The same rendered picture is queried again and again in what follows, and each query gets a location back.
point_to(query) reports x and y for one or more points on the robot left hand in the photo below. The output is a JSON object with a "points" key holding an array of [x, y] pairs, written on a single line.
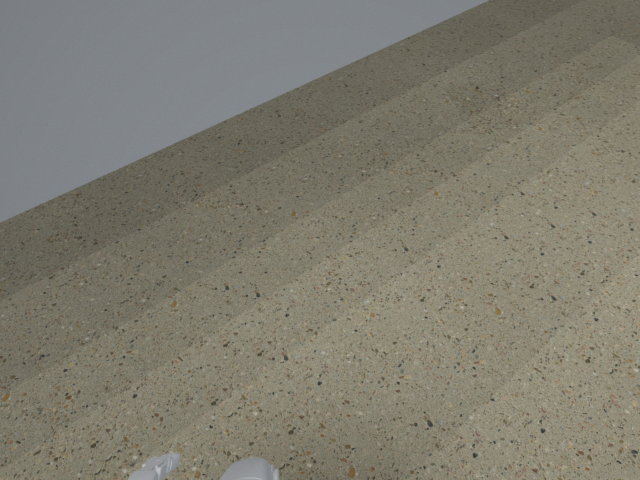
{"points": [[157, 468]]}

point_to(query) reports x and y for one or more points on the left robot thigh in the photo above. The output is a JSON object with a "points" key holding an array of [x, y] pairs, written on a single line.
{"points": [[251, 469]]}

